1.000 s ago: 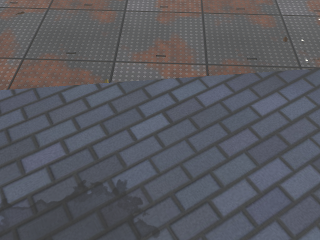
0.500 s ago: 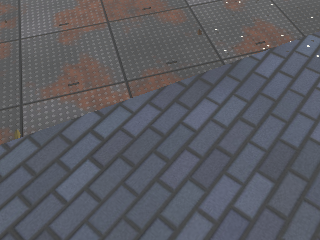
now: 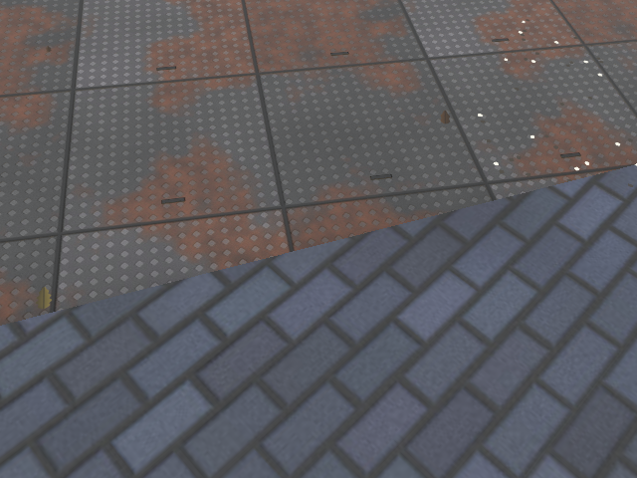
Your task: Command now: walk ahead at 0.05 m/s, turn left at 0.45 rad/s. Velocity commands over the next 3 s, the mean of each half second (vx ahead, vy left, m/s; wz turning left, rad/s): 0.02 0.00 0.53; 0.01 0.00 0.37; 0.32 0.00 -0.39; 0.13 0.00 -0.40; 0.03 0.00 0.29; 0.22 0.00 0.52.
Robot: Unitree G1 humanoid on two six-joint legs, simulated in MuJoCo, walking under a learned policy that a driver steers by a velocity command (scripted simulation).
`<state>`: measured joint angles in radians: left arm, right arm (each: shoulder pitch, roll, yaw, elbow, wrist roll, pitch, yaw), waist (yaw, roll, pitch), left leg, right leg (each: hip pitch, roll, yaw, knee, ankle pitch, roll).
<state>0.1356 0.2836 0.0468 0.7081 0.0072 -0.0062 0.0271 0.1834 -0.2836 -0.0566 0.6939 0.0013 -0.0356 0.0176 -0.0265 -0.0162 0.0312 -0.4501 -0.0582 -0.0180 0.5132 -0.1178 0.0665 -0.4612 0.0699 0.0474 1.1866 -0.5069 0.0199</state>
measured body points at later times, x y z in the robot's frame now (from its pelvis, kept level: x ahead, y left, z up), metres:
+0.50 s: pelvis +0.03 -0.05 +0.01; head +0.07 -0.07 +0.46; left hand +0.07 +0.25 -0.07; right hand +0.26 -0.29 -0.09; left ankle -0.02 +0.08 -0.64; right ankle +0.07 -0.16 -0.73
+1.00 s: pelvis +0.01 +0.00 +0.01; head +0.01 +0.03 +0.46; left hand -0.04 +0.29 -0.12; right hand +0.28 -0.13 -0.07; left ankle -0.04 +0.07 -0.73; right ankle +0.07 -0.15 -0.68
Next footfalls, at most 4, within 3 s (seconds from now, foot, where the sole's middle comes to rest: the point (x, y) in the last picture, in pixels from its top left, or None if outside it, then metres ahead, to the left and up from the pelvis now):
0.30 right None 0.10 -0.15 -0.77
0.74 left None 0.00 0.09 -0.77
1.32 right None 0.17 -0.11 -0.77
1.76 left None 0.42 0.12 -0.77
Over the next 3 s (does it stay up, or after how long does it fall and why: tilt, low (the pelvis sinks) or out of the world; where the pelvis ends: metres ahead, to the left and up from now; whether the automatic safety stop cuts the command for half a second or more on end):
stays up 0.55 0.07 0.01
